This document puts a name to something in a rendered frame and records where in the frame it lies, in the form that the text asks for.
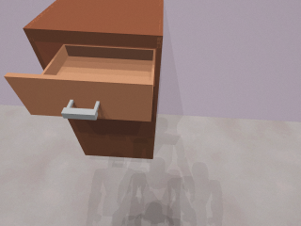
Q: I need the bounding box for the handle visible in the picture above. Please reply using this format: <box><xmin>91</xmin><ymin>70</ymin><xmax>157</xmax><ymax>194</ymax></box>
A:
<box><xmin>61</xmin><ymin>100</ymin><xmax>100</xmax><ymax>121</ymax></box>

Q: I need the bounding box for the cabinet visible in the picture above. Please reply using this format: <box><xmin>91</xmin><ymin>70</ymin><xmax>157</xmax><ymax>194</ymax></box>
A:
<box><xmin>23</xmin><ymin>0</ymin><xmax>164</xmax><ymax>159</ymax></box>

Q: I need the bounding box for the drawer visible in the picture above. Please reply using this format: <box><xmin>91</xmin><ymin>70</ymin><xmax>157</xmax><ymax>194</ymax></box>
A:
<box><xmin>4</xmin><ymin>44</ymin><xmax>156</xmax><ymax>121</ymax></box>

